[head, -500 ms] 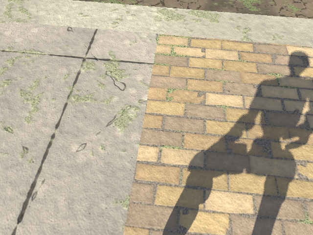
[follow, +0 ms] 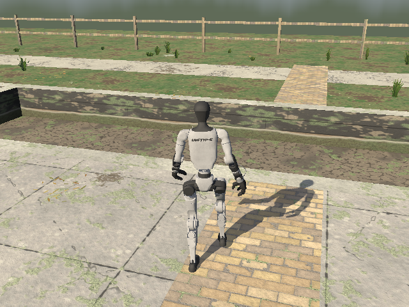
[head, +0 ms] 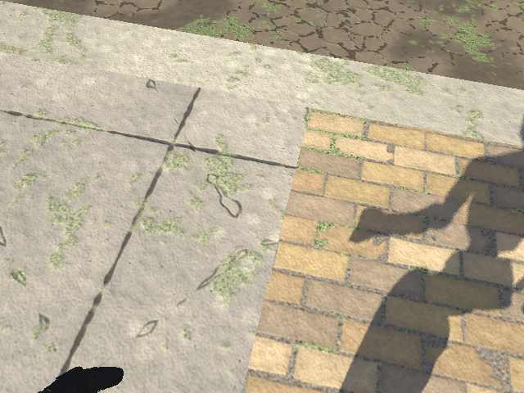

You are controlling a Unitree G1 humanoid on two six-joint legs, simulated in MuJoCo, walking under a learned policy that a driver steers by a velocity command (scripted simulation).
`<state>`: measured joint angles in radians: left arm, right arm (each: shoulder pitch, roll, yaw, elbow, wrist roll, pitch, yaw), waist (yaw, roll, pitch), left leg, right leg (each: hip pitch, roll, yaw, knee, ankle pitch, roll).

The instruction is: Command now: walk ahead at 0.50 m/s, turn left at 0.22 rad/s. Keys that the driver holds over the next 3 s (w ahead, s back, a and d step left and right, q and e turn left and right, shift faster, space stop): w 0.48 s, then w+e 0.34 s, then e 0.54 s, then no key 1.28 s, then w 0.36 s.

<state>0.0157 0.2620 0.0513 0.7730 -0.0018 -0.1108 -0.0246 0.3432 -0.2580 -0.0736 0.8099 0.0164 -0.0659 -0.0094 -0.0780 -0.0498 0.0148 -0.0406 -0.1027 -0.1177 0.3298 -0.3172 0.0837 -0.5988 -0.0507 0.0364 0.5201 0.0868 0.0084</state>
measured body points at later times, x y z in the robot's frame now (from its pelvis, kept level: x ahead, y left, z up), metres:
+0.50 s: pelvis +0.28 -0.03 +0.00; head +0.31 -0.03 +0.45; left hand +0.27 +0.25 -0.13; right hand +0.50 -0.25 -0.09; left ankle +0.46 +0.14 -0.70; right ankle +0.20 -0.13 -0.74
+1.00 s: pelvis +0.53 +0.01 +0.00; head +0.57 +0.00 +0.45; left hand +0.76 +0.23 -0.10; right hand +0.53 -0.28 -0.12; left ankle +0.48 +0.12 -0.74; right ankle +0.67 -0.16 -0.69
